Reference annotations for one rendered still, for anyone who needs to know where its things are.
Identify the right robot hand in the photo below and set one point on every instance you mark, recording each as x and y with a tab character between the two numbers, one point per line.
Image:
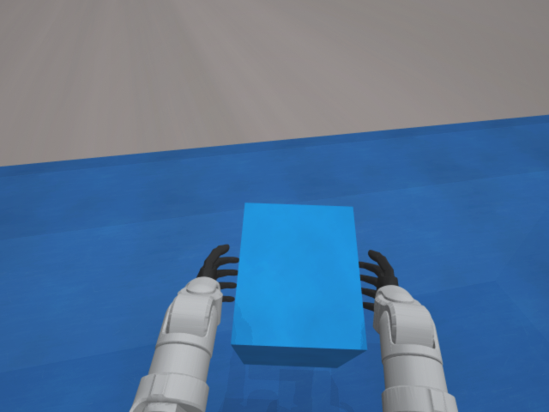
385	274

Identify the right robot forearm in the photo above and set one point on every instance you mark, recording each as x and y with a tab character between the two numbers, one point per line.
412	361

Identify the left robot hand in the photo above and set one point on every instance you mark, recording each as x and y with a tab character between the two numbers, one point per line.
213	262

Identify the carton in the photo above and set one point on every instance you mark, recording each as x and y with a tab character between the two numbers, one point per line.
298	298

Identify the left robot forearm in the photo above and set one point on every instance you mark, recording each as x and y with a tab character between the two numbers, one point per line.
176	381

